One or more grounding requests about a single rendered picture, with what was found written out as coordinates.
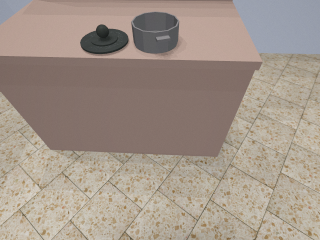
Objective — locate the table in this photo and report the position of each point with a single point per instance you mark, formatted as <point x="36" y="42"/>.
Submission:
<point x="180" y="102"/>

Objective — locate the pot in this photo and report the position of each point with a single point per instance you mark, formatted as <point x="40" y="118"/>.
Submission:
<point x="155" y="32"/>

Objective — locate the lid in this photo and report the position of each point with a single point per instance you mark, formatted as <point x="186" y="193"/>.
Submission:
<point x="94" y="44"/>

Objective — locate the knob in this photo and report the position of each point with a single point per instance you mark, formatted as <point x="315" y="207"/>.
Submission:
<point x="102" y="31"/>

